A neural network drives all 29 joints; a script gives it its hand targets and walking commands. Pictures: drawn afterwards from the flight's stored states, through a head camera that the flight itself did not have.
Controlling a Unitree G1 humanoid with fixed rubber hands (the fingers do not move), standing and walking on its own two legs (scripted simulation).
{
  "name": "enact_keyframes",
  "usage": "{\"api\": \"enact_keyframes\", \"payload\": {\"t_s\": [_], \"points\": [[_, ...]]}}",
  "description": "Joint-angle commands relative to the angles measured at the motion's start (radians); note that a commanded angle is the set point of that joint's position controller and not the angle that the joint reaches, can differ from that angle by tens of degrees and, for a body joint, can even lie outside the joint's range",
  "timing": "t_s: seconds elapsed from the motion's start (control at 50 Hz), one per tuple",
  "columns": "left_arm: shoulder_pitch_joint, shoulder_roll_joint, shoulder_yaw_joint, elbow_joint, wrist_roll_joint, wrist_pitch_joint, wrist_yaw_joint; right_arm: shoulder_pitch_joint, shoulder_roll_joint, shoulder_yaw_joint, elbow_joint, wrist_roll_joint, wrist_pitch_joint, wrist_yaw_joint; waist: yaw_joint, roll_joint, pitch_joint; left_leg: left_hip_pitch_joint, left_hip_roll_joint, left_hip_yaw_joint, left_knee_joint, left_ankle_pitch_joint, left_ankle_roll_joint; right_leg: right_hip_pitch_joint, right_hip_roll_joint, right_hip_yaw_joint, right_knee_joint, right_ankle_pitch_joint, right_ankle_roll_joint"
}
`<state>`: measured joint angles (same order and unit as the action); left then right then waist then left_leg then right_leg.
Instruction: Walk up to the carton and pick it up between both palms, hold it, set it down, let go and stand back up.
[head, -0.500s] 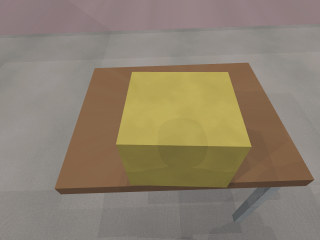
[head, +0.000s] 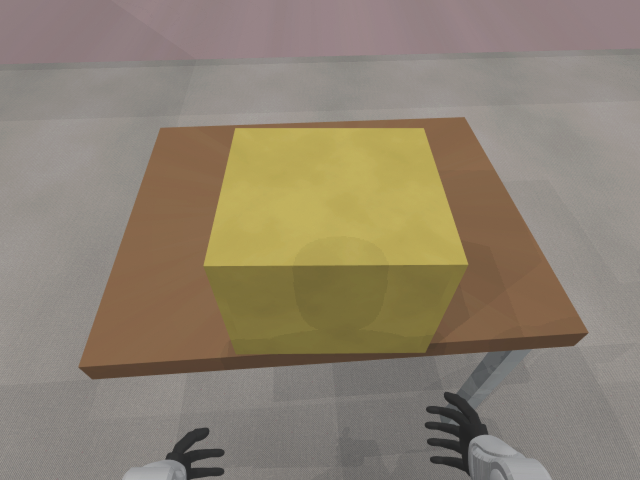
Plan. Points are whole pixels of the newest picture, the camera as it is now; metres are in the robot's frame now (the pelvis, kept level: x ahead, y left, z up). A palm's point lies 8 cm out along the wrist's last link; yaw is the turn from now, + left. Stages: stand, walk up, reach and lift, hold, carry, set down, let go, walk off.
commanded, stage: reach and lift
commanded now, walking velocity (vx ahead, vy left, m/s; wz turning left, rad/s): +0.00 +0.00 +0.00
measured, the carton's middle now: (330, 240) +0.45 -0.02 +0.01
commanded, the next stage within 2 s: none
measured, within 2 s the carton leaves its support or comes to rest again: neither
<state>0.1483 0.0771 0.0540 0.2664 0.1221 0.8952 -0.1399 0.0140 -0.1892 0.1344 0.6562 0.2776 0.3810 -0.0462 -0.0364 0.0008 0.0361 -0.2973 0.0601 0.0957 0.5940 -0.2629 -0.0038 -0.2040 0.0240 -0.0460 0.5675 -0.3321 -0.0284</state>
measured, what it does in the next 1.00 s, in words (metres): stands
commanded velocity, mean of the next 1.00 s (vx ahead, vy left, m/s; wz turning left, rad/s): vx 0.00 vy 0.00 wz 0.00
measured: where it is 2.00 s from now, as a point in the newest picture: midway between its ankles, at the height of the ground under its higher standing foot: outside the picture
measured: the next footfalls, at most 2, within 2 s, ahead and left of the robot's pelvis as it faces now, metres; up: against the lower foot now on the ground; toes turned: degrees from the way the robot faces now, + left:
none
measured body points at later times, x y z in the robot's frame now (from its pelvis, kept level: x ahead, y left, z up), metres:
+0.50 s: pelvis -0.03 -0.01 +0.01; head -0.03 -0.01 +0.46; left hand +0.13 +0.20 -0.08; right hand +0.13 -0.22 -0.07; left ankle +0.03 +0.11 -0.73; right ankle -0.02 -0.10 -0.73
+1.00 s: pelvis +0.01 +0.02 +0.02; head +0.01 +0.02 +0.47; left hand +0.17 +0.23 -0.06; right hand +0.14 -0.23 -0.06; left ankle +0.03 +0.12 -0.73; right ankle -0.02 -0.10 -0.73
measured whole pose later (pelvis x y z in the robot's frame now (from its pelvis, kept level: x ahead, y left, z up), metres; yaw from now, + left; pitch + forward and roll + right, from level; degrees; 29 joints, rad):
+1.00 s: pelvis +0.01 +0.02 +0.02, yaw -2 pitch -3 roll +0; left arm 0.32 0.19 -0.06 0.37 -0.12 0.09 0.04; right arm 0.35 -0.23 -0.07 0.45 0.13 -0.07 0.10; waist 0.01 0.00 0.05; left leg -0.16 0.02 0.14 0.38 -0.18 0.02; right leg -0.09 0.00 0.00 0.38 -0.24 -0.01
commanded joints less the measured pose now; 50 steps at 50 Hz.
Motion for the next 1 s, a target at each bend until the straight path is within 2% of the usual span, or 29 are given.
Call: {"api": "enact_keyframes", "payload": {"t_s": [0.0, 0.04, 0.1, 0.16, 0.2, 0.26, 0.32, 0.34, 0.38, 0.44, 0.5, 0.56, 0.58, 0.62, 0.68, 0.76, 0.86, 0.94, 0.98], "points": [[-0.167, 0.255, 0.097, -0.158, -0.034, -0.199, 0.066, -0.068, -0.028, -0.137, -0.377, -0.186, -0.087, 0.019, 0.030, -0.077, 0.028, 0.157, -0.040, 0.025, -0.044, -0.035, -0.023, -0.376, -0.051, 0.029, -0.217, -0.058, 0.020], [-0.285, 0.271, 0.064, -0.170, -0.118, -0.292, 0.093, -0.068, 0.019, -0.155, -0.440, -0.206, -0.108, 0.046, 0.010, -0.056, -0.133, 0.159, -0.010, 0.010, 0.011, -0.084, -0.007, -0.439, -0.089, 0.058, -0.168, -0.135, 0.012], [-0.402, 0.314, 0.018, -0.128, -0.221, -0.355, 0.120, -0.100, 0.024, -0.166, -0.467, -0.184, -0.091, 0.065, 0.007, 0.008, -0.323, 0.095, 0.025, -0.011, 0.063, -0.146, 0.013, -0.438, -0.110, 0.067, -0.067, -0.125, 0.005], [-0.368, 0.341, -0.001, -0.084, -0.292, -0.355, 0.124, -0.076, -0.002, -0.154, -0.468, -0.135, -0.046, 0.047, 0.019, 0.040, -0.446, 0.026, 0.038, -0.022, 0.069, -0.118, 0.014, -0.332, -0.105, 0.070, -0.010, -0.023, 0.005], [-0.240, 0.330, -0.005, -0.067, -0.306, -0.335, 0.114, 0.004, -0.020, -0.133, -0.457, -0.098, -0.026, 0.029, 0.029, 0.048, -0.470, 0.073, 0.024, -0.018, 0.058, -0.024, 0.002, -0.279, -0.090, 0.062, -0.020, 0.063, 0.007], [-0.056, 0.311, 0.018, -0.004, -0.283, -0.283, 0.084, 0.097, -0.062, -0.114, -0.419, -0.067, -0.008, 0.003, 0.041, 0.006, -0.345, 0.215, -0.013, -0.008, 0.006, 0.063, -0.016, -0.298, -0.068, 0.040, -0.116, 0.058, 0.015], [0.121, 0.281, 0.040, -0.034, -0.225, -0.237, 0.074, 0.211, -0.101, -0.096, -0.408, -0.060, -0.025, -0.011, 0.059, 0.001, -0.122, 0.301, -0.044, -0.002, -0.088, 0.150, -0.029, -0.266, -0.030, 0.008, -0.202, 0.085, 0.021], [0.145, 0.271, 0.055, -0.046, -0.202, -0.232, 0.076, 0.217, -0.111, -0.101, -0.415, -0.064, -0.036, -0.012, 0.066, 0.007, -0.059, 0.318, -0.052, 0.002, -0.116, 0.173, -0.035, -0.260, -0.017, -0.002, -0.223, 0.084, 0.021], [0.139, 0.266, 0.075, -0.071, -0.177, -0.249, 0.081, 0.219, -0.102, -0.110, -0.443, -0.091, -0.056, -0.007, 0.078, -0.021, 0.038, 0.324, -0.063, 0.011, -0.158, 0.149, -0.032, -0.270, -0.014, 0.000, -0.279, 0.018, 0.023], [0.045, 0.280, 0.077, -0.127, -0.165, -0.343, 0.097, 0.210, -0.042, -0.135, -0.500, -0.135, -0.099, 0.015, 0.064, -0.054, 0.112, 0.315, -0.066, 0.014, -0.175, 0.063, -0.022, -0.333, -0.053, 0.047, -0.348, -0.111, 0.014], [-0.057, 0.299, 0.061, -0.201, -0.193, -0.494, 0.119, 0.210, 0.012, -0.159, -0.586, -0.170, -0.177, 0.047, 0.043, -0.064, 0.034, 0.338, -0.062, -0.010, -0.126, 0.016, -0.012, -0.416, -0.110, 0.110, -0.369, -0.196, -0.004], [-0.091, 0.303, 0.013, -0.196, -0.238, -0.651, 0.147, 0.247, 0.025, -0.197, -0.585, -0.196, -0.266, 0.076, 0.023, -0.009, -0.085, 0.345, -0.042, -0.040, -0.104, -0.021, -0.001, -0.455, -0.128, 0.122, -0.326, -0.182, -0.018], [-0.097, 0.303, -0.009, -0.188, -0.254, -0.691, 0.154, 0.252, 0.015, -0.207, -0.575, -0.196, -0.290, 0.085, 0.016, 0.023, -0.129, 0.334, -0.028, -0.048, -0.112, -0.041, 0.003, -0.435, -0.119, 0.110, -0.297, -0.158, -0.019], [-0.059, 0.297, -0.043, -0.135, -0.277, -0.749, 0.161, 0.279, 0.002, -0.219, -0.525, -0.195, -0.323, 0.094, 0.013, 0.043, -0.161, 0.316, -0.013, -0.054, -0.121, -0.046, 0.008, -0.397, -0.107, 0.094, -0.269, -0.116, -0.017], [0.040, 0.280, -0.073, -0.047, -0.290, -0.781, 0.158, 0.320, -0.041, -0.224, -0.415, -0.177, -0.350, 0.099, 0.021, 0.057, -0.135, 0.329, -0.004, -0.072, -0.162, -0.007, 0.001, -0.341, -0.078, 0.064, -0.263, -0.046, -0.015], [0.160, 0.250, -0.076, 0.022, -0.279, -0.780, 0.161, 0.326, -0.129, -0.237, -0.325, -0.157, -0.391, 0.111, 0.042, 0.037, -0.068, 0.368, -0.014, -0.090, -0.206, 0.161, -0.025, -0.242, -0.019, 0.023, -0.282, 0.058, -0.019], [0.196, 0.217, -0.065, 0.006, -0.236, -0.801, 0.177, 0.299, -0.183, -0.258, -0.336, -0.140, -0.463, 0.136, 0.071, -0.010, -0.026, 0.436, -0.029, -0.093, -0.230, 0.357, -0.044, -0.176, 0.023, 0.015, -0.314, 0.170, -0.019], [0.146, 0.209, -0.073, -0.030, -0.228, -0.900, 0.202, 0.268, -0.189, -0.267, -0.360, -0.135, -0.540, 0.160, 0.073, -0.025, -0.048, 0.425, -0.029, -0.088, -0.229, 0.364, -0.039, -0.172, 0.019, 0.033, -0.319, 0.192, -0.016], [0.124, 0.207, -0.087, -0.045, -0.233, -0.964, 0.217, 0.262, -0.192, -0.270, -0.348, -0.121, -0.577, 0.172, 0.066, -0.008, -0.068, 0.414, -0.025, -0.090, -0.221, 0.357, -0.039, -0.170, 0.015, 0.039, -0.309, 0.199, -0.017]]}}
